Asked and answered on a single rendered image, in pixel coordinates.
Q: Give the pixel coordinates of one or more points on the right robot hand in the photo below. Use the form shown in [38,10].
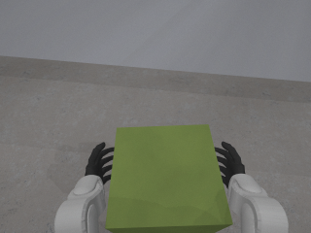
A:
[232,162]

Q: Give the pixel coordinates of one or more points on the robot right forearm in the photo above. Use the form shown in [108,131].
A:
[258,212]

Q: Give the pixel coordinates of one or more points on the carton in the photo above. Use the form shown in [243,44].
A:
[166,179]

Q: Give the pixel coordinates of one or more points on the left robot hand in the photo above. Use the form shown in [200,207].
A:
[95,162]

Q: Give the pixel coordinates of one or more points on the robot left forearm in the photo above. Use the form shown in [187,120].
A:
[83,207]

